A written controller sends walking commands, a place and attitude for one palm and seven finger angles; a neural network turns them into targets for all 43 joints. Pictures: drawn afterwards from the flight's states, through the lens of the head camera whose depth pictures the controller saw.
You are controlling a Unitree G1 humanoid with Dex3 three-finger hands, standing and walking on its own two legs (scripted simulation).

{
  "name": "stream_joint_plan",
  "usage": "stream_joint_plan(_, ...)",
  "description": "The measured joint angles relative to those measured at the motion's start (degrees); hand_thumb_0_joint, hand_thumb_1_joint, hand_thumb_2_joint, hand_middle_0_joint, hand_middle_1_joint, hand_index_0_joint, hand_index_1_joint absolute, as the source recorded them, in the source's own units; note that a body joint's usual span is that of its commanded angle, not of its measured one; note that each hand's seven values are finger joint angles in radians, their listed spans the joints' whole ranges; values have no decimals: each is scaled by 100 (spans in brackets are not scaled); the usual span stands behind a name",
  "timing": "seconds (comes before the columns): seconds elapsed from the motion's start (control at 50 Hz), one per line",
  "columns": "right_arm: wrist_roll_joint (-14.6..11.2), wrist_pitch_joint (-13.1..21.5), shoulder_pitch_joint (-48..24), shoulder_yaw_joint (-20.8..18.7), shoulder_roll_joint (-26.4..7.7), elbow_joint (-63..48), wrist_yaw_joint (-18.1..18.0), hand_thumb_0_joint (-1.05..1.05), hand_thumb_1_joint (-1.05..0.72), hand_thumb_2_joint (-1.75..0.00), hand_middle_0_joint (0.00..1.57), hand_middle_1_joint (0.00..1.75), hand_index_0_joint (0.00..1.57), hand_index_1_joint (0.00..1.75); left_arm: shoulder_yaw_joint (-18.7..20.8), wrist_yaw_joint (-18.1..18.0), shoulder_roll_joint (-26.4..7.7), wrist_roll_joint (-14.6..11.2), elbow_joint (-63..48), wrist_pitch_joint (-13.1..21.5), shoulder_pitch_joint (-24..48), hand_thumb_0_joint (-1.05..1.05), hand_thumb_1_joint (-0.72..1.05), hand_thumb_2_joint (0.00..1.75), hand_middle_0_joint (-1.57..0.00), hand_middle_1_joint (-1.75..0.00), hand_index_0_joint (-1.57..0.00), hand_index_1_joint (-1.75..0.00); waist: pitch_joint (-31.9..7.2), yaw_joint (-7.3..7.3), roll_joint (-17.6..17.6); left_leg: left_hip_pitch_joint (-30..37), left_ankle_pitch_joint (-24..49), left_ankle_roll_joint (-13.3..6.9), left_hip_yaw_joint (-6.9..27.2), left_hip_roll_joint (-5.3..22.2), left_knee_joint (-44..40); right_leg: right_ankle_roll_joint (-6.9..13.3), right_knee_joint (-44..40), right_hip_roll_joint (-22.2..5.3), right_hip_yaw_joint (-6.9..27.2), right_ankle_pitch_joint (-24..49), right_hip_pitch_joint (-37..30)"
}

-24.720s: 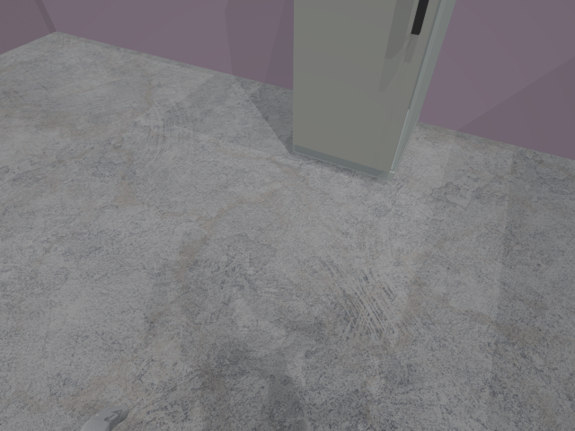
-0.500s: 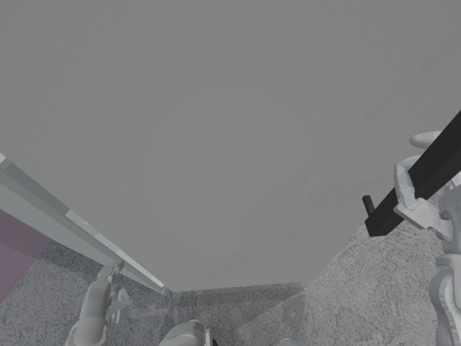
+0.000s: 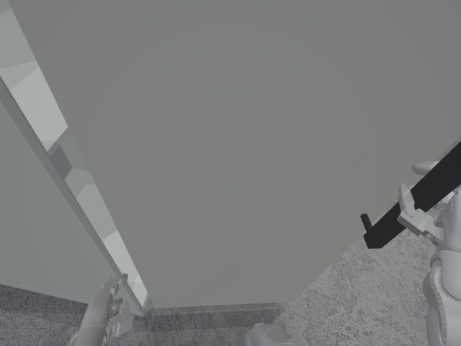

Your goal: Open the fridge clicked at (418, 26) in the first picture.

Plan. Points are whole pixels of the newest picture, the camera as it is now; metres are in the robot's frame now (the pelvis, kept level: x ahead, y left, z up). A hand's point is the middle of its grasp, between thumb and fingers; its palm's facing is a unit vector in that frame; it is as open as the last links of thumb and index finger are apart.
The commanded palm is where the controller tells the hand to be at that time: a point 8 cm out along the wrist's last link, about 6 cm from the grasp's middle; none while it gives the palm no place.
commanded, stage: stop walking and hold the door back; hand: right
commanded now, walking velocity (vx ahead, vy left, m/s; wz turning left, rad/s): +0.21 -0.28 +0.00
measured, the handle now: (422, 178) +0.33 -0.27 +0.16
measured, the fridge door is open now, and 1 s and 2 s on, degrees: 76 71 73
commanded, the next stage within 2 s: loosen the grip on the handle in 1.56 s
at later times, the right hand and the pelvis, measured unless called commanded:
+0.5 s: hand (404, 188) +0.33 -0.25 +0.15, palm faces +0.19 +0.97 -0.17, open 6.0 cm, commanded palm +0.30 -0.30 +0.13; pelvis -0.10 -0.05 +0.01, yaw -3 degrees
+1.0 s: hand (399, 184) +0.34 -0.25 +0.14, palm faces +0.29 +0.93 -0.23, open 6.3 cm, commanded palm +0.30 -0.31 +0.13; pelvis -0.08 -0.02 -0.01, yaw +0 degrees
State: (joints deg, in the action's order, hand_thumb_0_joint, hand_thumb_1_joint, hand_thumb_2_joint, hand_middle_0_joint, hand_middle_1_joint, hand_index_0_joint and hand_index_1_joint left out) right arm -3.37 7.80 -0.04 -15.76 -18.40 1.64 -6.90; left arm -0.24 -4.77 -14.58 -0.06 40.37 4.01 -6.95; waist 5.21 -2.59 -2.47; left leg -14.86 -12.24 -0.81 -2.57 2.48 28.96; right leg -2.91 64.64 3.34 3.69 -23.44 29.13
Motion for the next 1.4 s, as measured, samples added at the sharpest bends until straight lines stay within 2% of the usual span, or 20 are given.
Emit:
stream_joint_plan(0.08,21,209,-773,104,-215,1244,159,-14,-53,-79,45,141,39,139,123,-28,-275,-54,94,-162,-147,1,90,89,-20,-30,-20,-30,-190,238,142,-52,167,-19,-194,202,-107,25,307,-24,-78,478,-64)
stream_joint_plan(0.16,5,237,-1563,196,-260,2140,228,-12,-54,-79,45,141,41,140,279,-8,-494,-83,100,-196,-293,1,91,89,-20,-30,-20,-30,-271,372,185,-184,401,3,-297,265,-266,99,-265,-172,-116,425,-396)
stream_joint_plan(0.26,82,259,-2386,244,-176,2703,252,-8,-56,-80,45,140,42,140,328,-18,-536,-79,63,-160,-459,1,91,89,-20,-30,-20,-30,-227,441,366,-364,788,22,-256,346,-664,245,-1806,-243,-543,-45,-1043)
stream_joint_plan(0.34,175,333,-2940,355,-151,2955,267,-6,-57,-79,45,140,42,140,240,-47,-414,-85,2,-79,-578,1,91,89,-20,-30,-20,-30,-198,482,418,-630,566,85,-210,248,-648,432,-3646,-245,-911,-86,-1869)
stream_joint_plan(0.38,196,349,-3193,420,-202,3053,272,-5,-58,-79,45,140,41,140,206,-68,-266,-79,-34,-22,-598,1,91,89,-20,-30,-20,-30,-71,552,419,-903,-225,149,-174,172,-1,588,-4014,-283,-922,726,-1963)
stream_joint_plan(0.42,194,318,-3312,492,-191,3142,239,-5,-60,-78,45,140,41,139,143,-73,-31,-108,-46,4,-714,1,91,89,-20,-30,-20,-30,63,576,373,-1197,-805,143,-15,-50,1170,635,-3977,-389,-931,911,-2005)
stream_joint_plan(0.46,263,310,-3473,628,-124,3373,276,-4,-60,-78,45,140,40,140,11,-53,179,-148,21,-6,-933,1,91,89,-20,-30,-20,-30,25,614,263,-1456,-757,156,19,-230,2132,629,-4086,-519,-792,939,-2015)
stream_joint_plan(0.5,323,232,-3699,803,-101,3587,372,-4,-61,-77,45,140,40,140,-134,-3,371,-184,128,-78,-1108,1,90,89,-20,-30,-20,-30,-17,547,249,-1630,-550,190,6,-257,2728,618,-4192,-597,-712,987,-2027)
stream_joint_plan(0.6,293,72,-4014,1047,-199,3719,512,-4,-61,-77,45,140,41,140,-170,-18,518,-193,285,-231,-1184,1,95,89,-21,-30,-20,-30,-3,298,414,-1767,-359,228,-2,-124,2985,605,-4155,-671,-886,935,-2040)
stream_joint_plan(0.74,219,-80,-3763,810,-521,3225,554,-4,-61,-77,45,140,38,140,-184,-9,476,-156,14,-210,-1006,1,93,89,-21,-30,-20,-30,87,408,508,-1372,-281,233,-187,-127,1837,553,-3950,-702,-1024,772,-1991)
stream_joint_plan(0.82,137,-121,-3423,573,-601,2837,487,-5,-61,-78,45,140,36,140,-192,12,389,-165,-175,-161,-902,1,91,89,-20,-30,-20,-30,108,360,410,-738,-9,178,-314,-256,640,461,-3618,-705,-1112,529,-1906)
stream_joint_plan(0.86,112,-156,-3262,446,-648,2671,466,-6,-60,-78,45,140,34,140,-205,47,336,-185,-256,-171,-846,1,91,89,-20,-30,-20,-30,68,346,386,-266,414,89,-352,-295,-77,399,-3229,-678,-1130,284,-1770)
stream_joint_plan(0.9,105,-106,-3136,230,-633,2582,413,-7,-59,-78,45,140,33,140,-167,65,211,-198,-227,-232,-579,1,91,89,-20,-30,-20,-30,151,380,121,-227,125,-142,-417,-434,-51,340,-2499,-815,-971,101,-1451)
stream_joint_plan(0.92,99,-57,-3108,147,-614,2590,399,-8,-58,-78,45,140,33,140,-124,56,158,-205,-213,-259,-438,1,91,89,-20,-30,-20,-30,218,418,22,-251,45,-197,-452,-449,53,304,-2004,-771,-775,-123,-1238)
stream_joint_plan(0.96,53,-38,-3033,50,-575,2572,391,-8,-58,-77,45,140,34,140,-60,61,90,-233,-204,-287,-240,1,91,89,-20,-30,-20,-30,298,465,-2,-233,-18,-217,-455,-377,148,236,-1162,-575,-505,-468,-891)
stream_joint_plan(1.0,53,-22,-2906,-27,-526,2511,394,-8,-59,-77,45,140,35,140,-67,22,49,-238,-199,-263,-123,1,91,89,-20,-30,-20,-30,297,486,77,-175,-13,-208,-417,-291,124,194,-842,-483,-428,-498,-700)
stream_joint_plan(1.08,123,116,-2714,-44,-415,2485,406,-7,-59,-76,45,140,38,140,-114,-79,-30,-184,-228,-205,-71,1,91,89,-20,-30,-20,-30,139,481,214,-123,11,-170,-371,-188,34,189,-1413,-539,-416,-187,-659)
stream_joint_plan(1.2,153,180,-2627,214,-204,2223,344,-5,-59,-77,45,140,39,139,-66,-150,-120,-103,-211,-98,-149,1,90,89,-20,-30,-20,-30,15,418,270,-134,-91,-37,-369,-186,190,223,-3202,-615,-497,864,-1307)
stream_joint_plan(1.26,122,201,-2513,335,-206,2071,319,-4,-60,-77,45,140,38,139,-70,-117,37,-122,-238,-135,-217,1,91,89,-20,-30,-20,-30,6,318,483,-72,-5,45,-195,-109,77,297,-3377,-530,-681,906,-1451)
stream_joint_plan(1.4,93,208,-2272,363,-206,1846,221,-5,-62,-74,45,140,37,139,-205,-20,304,-86,-359,-134,-387,1,90,89,-20,-30,-20,-30,-3,327,341,-55,130,83,-126,-176,-112,330,-3334,-590,-748,882,-1391)
